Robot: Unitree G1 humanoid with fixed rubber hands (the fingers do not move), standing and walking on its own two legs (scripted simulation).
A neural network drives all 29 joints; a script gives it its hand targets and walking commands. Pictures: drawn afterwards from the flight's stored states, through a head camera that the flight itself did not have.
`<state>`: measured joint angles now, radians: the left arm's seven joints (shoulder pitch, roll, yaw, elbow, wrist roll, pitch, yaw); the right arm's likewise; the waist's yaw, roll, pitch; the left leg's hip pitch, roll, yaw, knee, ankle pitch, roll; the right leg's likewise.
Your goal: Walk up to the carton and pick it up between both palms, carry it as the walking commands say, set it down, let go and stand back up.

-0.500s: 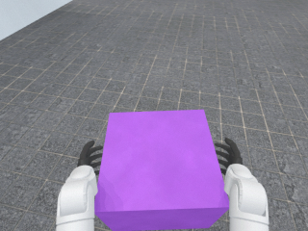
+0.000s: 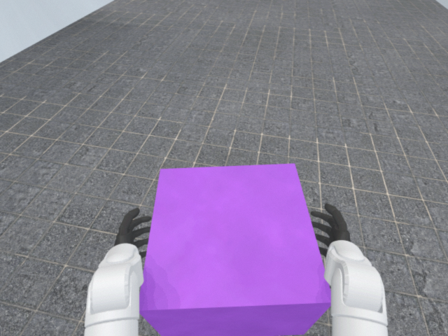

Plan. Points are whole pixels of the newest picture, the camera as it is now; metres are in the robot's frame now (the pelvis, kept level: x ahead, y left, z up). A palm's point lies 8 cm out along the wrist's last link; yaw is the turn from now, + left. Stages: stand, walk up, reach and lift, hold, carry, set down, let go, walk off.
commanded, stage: carry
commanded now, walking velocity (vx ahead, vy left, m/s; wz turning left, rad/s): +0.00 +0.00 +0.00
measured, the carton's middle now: (231, 250) +0.30 +0.00 -0.05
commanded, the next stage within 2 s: hold in 0.04 s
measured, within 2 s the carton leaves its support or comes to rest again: neither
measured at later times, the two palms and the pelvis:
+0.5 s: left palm (119, 219) +0.30 +0.20 +0.07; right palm (327, 223) +0.29 -0.16 +0.09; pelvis +0.00 +0.02 +0.01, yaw -1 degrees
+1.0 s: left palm (139, 234) +0.31 +0.18 +0.00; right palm (324, 242) +0.30 -0.18 +0.01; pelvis +0.01 +0.02 +0.01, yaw +0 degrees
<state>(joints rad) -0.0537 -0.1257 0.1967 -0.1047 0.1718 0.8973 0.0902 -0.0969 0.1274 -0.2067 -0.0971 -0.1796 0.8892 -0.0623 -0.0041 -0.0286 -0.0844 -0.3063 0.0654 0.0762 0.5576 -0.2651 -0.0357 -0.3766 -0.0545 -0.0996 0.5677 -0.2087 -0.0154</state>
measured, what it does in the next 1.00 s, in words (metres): stands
